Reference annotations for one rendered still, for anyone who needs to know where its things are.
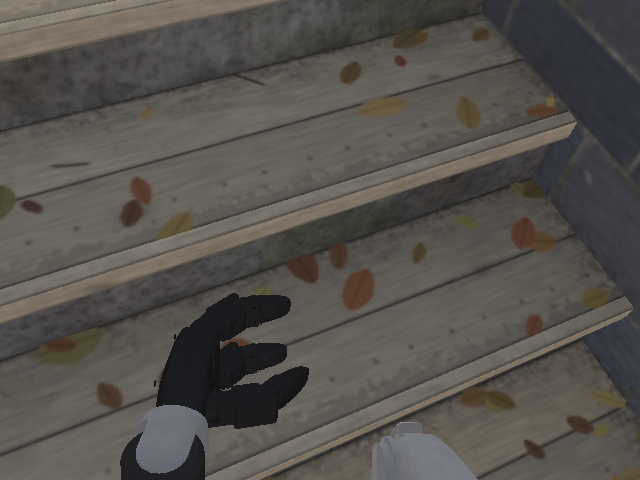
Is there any left robot forearm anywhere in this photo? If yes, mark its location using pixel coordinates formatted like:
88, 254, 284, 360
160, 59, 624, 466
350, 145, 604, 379
120, 405, 209, 480

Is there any left robot hand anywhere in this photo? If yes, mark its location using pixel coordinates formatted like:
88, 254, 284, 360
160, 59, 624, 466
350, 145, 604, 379
154, 293, 309, 429

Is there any right robot thigh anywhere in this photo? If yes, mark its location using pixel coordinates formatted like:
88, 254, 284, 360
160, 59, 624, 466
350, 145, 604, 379
372, 433, 478, 480

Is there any right robot shin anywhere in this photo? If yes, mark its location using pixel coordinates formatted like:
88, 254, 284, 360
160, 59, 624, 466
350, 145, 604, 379
369, 421, 423, 480

